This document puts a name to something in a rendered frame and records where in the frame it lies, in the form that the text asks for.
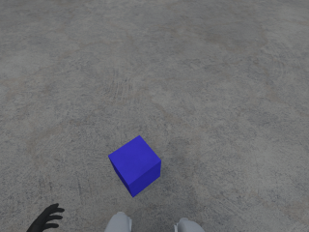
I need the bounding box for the robot thigh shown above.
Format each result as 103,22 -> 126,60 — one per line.
173,220 -> 205,232
104,214 -> 132,232

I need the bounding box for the left robot hand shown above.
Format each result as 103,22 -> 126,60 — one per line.
26,203 -> 65,232

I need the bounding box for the carton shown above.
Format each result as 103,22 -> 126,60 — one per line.
108,135 -> 161,197

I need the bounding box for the robot right thigh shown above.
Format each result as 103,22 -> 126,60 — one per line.
173,220 -> 205,232

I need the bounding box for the robot left thigh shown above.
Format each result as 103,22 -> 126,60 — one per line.
104,214 -> 132,232

